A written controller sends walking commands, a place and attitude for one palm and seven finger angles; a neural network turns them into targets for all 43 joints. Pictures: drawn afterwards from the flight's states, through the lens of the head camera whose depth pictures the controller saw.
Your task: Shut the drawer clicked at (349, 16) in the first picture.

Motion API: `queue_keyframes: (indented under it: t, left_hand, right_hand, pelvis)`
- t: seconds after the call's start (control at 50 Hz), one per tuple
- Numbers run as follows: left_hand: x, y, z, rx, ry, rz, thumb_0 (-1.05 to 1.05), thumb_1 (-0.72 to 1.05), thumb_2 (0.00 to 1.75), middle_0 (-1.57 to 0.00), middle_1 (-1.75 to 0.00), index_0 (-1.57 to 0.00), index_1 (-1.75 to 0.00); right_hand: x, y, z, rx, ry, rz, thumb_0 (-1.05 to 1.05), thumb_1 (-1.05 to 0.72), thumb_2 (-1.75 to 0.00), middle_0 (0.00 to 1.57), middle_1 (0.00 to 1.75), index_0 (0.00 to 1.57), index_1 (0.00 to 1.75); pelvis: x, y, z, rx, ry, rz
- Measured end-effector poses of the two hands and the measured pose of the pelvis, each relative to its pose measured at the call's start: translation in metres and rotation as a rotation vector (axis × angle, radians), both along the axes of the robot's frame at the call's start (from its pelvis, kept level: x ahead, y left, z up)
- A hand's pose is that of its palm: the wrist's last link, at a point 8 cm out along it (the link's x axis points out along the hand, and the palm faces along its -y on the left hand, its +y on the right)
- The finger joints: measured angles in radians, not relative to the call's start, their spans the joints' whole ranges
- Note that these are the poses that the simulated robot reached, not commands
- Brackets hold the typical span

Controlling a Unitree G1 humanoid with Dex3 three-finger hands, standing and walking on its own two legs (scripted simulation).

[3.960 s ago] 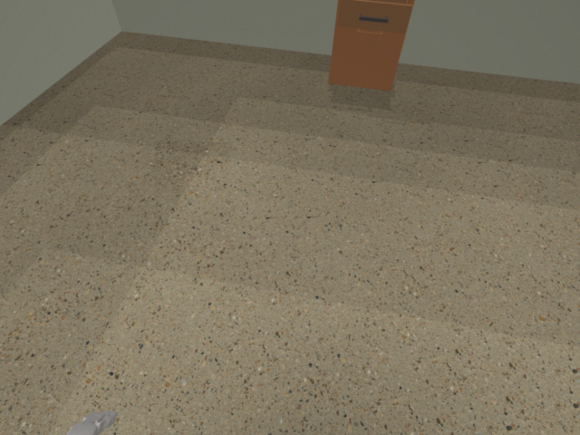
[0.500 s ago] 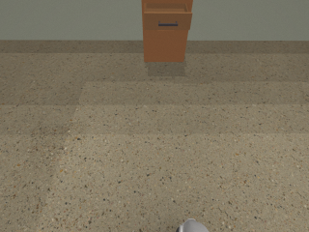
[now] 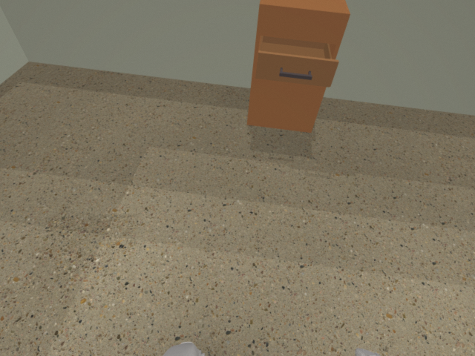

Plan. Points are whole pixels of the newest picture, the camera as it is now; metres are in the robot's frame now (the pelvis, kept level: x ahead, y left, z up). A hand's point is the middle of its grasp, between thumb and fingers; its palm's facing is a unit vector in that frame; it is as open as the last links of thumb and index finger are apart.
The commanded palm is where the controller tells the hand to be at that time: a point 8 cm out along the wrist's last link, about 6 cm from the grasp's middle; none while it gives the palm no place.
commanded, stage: get within about a metre, facing it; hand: left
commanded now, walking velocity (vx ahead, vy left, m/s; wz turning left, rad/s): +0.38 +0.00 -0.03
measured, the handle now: (295, 73) +1.39 -0.17 -0.24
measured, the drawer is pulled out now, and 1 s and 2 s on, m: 0.18 0.18 0.18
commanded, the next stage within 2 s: stand and wait in 0.66 s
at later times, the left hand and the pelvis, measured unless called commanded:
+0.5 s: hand (179, 264) +0.32 +0.16 -0.15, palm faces -0.08 -0.97 -0.22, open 7.4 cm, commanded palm none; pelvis +0.20 -0.02 +0.00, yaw -3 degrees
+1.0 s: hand (181, 276) +0.31 +0.16 -0.19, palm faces +0.06 -0.99 -0.14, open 7.3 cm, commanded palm none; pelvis +0.36 -0.01 +0.00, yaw -2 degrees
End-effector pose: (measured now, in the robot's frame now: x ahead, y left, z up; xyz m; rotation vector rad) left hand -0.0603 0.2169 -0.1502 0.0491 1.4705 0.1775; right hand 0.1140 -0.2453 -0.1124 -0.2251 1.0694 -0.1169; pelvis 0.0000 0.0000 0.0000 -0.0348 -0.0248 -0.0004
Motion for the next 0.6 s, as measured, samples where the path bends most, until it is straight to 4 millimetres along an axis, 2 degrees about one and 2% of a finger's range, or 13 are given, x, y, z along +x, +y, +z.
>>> queue_keyframes:
  t: [0.04,0.1,0.18,0.3,0.4,0.48,0.54,0.6]
  left_hand:
    - [0.006,0.008,-0.010,-0.019,0.048,0.008,0.00,0.91,0.90,-0.20,-0.30,-0.20,-0.30]
    - [0.035,0.020,-0.010,-0.020,0.064,-0.009,0.01,0.91,0.90,-0.20,-0.30,-0.20,-0.30]
    - [0.102,0.034,0.002,0.004,-0.019,-0.043,0.01,0.91,0.90,-0.20,-0.30,-0.20,-0.30]
    - [0.210,0.038,0.021,0.043,-0.164,-0.098,0.01,0.91,0.90,-0.19,-0.30,-0.20,-0.30]
    - [0.298,0.022,0.031,0.063,-0.248,-0.166,0.01,0.91,0.90,-0.19,-0.30,-0.20,-0.30]
    - [0.364,-0.003,0.031,0.079,-0.309,-0.224,0.01,0.91,0.90,-0.19,-0.30,-0.20,-0.30]
    - [0.397,-0.021,0.027,0.085,-0.364,-0.227,0.01,0.91,0.90,-0.20,-0.30,-0.20,-0.30]
    - [0.402,-0.033,0.030,0.077,-0.360,-0.189,0.00,0.91,0.90,-0.20,-0.30,-0.20,-0.30]
  right_hand:
    - [0.026,0.010,-0.003,-0.018,-0.039,0.012,0.00,-0.92,-0.90,0.20,0.30,0.19,0.30]
    - [0.038,0.023,-0.004,-0.015,-0.031,-0.006,0.00,-0.92,-0.90,0.20,0.30,0.19,0.30]
    - [0.024,0.038,-0.007,0.015,0.065,-0.067,0.00,-0.92,-0.90,0.20,0.30,0.20,0.30]
    - [-0.006,0.037,-0.012,0.041,0.237,-0.164,-0.01,-0.95,-0.90,0.20,0.30,0.20,0.30]
    - [-0.022,0.038,-0.021,0.097,0.372,-0.230,0.00,-0.93,-0.90,0.20,0.30,0.20,0.30]
    - [-0.020,0.031,-0.032,0.142,0.458,-0.274,0.00,-0.92,-0.90,0.20,0.30,0.20,0.30]
    - [-0.003,0.020,-0.043,0.162,0.502,-0.269,0.00,-0.91,-0.90,0.20,0.30,0.20,0.30]
    - [0.041,0.004,-0.040,0.147,0.465,-0.237,0.01,-0.91,-0.90,0.20,0.30,0.20,0.30]
  pelvis:
    - [0.019,0.011,-0.009,0.000,-0.005,-0.005]
    - [0.041,0.020,-0.007,0.014,-0.015,-0.017]
    - [0.071,0.025,0.004,0.028,-0.010,-0.022]
    - [0.116,0.023,0.014,0.048,0.003,-0.033]
    - [0.156,0.009,0.012,0.064,0.009,-0.045]
    - [0.194,-0.013,0.003,0.073,0.011,-0.055]
    - [0.218,-0.028,-0.006,0.058,0.004,-0.046]
    - [0.239,-0.036,0.000,0.054,-0.004,-0.033]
